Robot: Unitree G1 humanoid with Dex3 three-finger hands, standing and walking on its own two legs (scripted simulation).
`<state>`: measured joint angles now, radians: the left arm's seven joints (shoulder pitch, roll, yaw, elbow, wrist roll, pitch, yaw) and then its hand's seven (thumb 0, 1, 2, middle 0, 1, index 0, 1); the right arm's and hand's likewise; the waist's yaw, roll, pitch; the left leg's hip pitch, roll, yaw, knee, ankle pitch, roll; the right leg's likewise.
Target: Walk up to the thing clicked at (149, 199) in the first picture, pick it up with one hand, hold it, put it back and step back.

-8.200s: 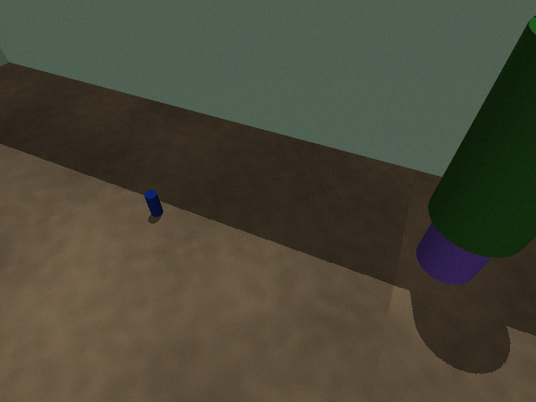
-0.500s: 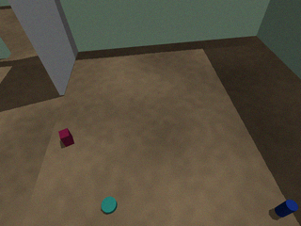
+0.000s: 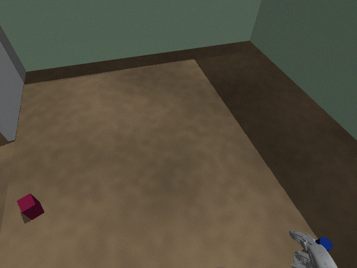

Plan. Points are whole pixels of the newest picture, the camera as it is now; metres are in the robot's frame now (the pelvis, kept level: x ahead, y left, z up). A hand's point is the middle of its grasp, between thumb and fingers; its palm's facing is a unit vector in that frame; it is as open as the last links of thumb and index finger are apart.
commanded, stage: walk up
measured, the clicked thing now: (318, 246) +0.35 -0.72 -0.70
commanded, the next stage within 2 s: none
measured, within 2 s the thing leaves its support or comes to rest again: neither
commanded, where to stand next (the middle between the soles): +0.28 +0.04 m, yaw -63 degrees
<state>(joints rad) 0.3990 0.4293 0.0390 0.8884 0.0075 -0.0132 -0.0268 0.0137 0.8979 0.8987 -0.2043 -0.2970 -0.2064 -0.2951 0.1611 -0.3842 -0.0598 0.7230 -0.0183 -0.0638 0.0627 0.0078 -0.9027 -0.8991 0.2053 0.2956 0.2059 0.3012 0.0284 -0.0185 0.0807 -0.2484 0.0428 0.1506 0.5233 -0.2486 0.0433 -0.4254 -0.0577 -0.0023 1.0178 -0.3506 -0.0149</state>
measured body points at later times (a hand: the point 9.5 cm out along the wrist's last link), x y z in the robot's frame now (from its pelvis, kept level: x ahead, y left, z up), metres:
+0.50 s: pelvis +0.17 +0.06 -0.02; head +0.18 +0.01 +0.43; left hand +0.35 +0.34 -0.09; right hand +0.17 -0.28 -0.13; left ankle +0.28 +0.21 -0.68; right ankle +0.17 -0.09 -0.74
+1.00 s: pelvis +0.22 +0.13 -0.04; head +0.27 +0.09 +0.41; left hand +0.53 +0.30 -0.14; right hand +0.03 -0.18 -0.12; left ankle +0.37 +0.21 -0.74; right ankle +0.14 +0.03 -0.73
